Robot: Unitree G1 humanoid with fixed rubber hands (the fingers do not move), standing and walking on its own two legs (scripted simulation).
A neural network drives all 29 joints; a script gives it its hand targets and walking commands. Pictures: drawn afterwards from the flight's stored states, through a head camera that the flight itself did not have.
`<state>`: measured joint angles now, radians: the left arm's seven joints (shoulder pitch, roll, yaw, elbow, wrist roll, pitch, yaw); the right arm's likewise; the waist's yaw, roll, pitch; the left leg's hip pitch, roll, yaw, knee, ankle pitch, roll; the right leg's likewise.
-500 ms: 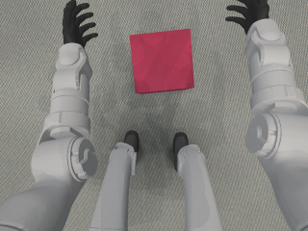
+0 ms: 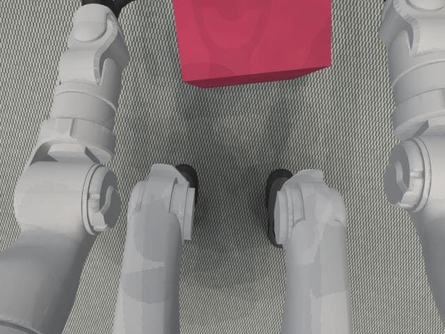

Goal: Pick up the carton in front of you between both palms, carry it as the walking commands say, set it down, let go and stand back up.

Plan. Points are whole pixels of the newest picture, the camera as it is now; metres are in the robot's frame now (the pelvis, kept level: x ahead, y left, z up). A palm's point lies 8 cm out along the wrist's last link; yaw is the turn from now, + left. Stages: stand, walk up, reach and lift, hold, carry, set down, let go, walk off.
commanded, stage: reach and lift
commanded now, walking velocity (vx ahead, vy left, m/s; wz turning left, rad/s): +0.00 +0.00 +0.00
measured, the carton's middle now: (246, 21) +0.55 -0.03 -0.30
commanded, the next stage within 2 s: none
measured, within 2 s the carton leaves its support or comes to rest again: leaves its support in 1.08 s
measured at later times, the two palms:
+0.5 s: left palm (131, 14) +0.54 +0.16 -0.23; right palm out of the picture +0.58 -0.19 -0.23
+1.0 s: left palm (144, 9) +0.55 +0.13 -0.22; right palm out of the picture +0.57 -0.17 -0.23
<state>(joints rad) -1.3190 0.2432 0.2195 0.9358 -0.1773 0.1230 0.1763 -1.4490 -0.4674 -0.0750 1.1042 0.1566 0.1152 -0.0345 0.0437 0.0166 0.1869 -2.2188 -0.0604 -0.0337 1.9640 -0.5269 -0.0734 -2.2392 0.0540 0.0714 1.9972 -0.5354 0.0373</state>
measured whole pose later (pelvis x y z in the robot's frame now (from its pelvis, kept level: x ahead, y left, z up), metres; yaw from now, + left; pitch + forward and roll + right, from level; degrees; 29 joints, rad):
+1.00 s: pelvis +0.00 +0.00 -0.06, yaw +1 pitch +36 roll +3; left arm -1.49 0.18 0.36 1.02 -0.03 0.18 0.15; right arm -1.60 -0.38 -0.08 1.19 0.06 0.17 -0.02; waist 0.02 0.03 0.40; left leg -2.24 -0.07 -0.04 2.19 -0.59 -0.09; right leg -2.26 0.03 0.05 2.23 -0.60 0.01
